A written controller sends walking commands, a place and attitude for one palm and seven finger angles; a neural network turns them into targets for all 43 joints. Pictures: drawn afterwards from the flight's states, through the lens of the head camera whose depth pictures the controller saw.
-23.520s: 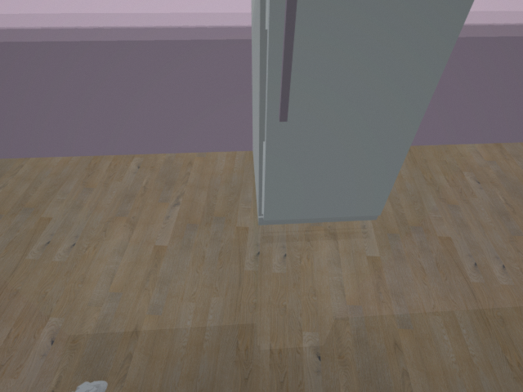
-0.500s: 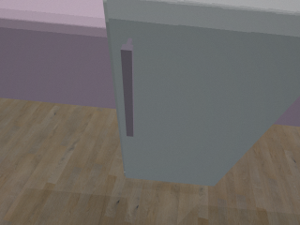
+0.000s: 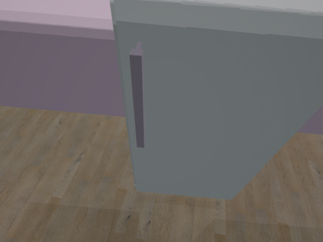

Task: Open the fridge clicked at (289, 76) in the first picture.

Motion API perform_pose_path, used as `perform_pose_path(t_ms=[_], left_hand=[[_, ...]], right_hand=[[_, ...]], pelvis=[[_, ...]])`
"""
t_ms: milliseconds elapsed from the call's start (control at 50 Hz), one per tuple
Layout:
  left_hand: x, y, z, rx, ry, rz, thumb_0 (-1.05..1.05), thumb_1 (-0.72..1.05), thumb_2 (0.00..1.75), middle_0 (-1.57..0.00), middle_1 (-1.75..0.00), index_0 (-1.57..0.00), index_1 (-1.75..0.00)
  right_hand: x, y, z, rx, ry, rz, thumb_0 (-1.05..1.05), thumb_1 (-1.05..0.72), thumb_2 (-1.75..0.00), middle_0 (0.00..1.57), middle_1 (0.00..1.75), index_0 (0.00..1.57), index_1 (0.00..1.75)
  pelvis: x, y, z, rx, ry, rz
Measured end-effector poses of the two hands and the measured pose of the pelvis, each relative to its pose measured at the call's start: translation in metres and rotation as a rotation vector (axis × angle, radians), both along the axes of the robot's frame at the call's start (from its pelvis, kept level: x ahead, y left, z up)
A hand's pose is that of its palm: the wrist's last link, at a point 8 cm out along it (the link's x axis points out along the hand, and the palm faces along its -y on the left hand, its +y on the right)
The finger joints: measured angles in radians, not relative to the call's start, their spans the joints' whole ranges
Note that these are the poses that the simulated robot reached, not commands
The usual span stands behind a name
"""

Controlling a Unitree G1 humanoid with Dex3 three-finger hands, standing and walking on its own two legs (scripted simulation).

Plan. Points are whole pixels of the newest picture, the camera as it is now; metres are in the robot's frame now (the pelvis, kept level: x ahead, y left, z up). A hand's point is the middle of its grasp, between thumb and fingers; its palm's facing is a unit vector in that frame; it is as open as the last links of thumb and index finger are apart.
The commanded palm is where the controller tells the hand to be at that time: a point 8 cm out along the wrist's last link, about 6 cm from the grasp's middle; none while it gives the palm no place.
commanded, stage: look again from close up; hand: left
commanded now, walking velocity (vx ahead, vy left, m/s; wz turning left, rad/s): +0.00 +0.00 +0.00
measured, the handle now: (140, 104) +0.46 +0.10 +0.08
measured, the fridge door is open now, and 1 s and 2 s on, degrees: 0 0 0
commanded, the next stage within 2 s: raise the hand to about handle height in 0.04 s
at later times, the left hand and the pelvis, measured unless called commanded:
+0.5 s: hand (101, 218) +0.18 +0.15 -0.01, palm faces -0.04 -1.00 -0.01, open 8.2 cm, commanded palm +0.12 +0.23 -0.03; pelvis -0.03 -0.04 -0.04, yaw +2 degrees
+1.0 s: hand (66, 191) +0.21 +0.23 +0.04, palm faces +0.05 -1.00 -0.05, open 11.2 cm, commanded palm +0.17 +0.27 +0.04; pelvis +0.00 -0.03 -0.04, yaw +2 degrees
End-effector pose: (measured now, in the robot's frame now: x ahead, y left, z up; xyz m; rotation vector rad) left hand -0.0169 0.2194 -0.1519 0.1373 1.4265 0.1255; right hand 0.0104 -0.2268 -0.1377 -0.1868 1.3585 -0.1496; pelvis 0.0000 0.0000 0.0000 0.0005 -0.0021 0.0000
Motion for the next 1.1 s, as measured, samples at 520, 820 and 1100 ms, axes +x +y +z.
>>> perform_pose_path(t_ms=[520,820,1100], left_hand=[[0.161,-0.01,0.126,-0.167,-1.299,-0.134,0.0,0.67,0.79,-0.22,-0.46,-0.22,-0.46],[0.168,0.025,0.17,-0.042,-1.47,-0.218,0.01,0.31,0.64,-0.24,-0.68,-0.24,-0.69],[0.201,0.075,0.201,-0.049,-1.446,-0.106,0.0,-0.01,0.51,-0.27,-0.89,-0.27,-0.9]], right_hand=[[0.148,-0.067,0.054,-0.078,-0.81,0.136,0.01,-0.9,-0.9,0.2,0.3,0.2,0.3],[0.172,-0.038,0.016,-0.021,-0.741,0.229,0.01,-0.9,-0.9,0.2,0.3,0.2,0.3],[0.131,-0.026,0.032,-0.066,-0.64,0.134,0.02,-0.9,-0.9,0.2,0.3,0.21,0.3]], pelvis=[[-0.03,-0.044,-0.047,0.007,0.109,0.042],[-0.022,-0.049,-0.059,-0.052,0.15,0.095],[0.002,-0.008,-0.035,-0.039,0.152,0.047]])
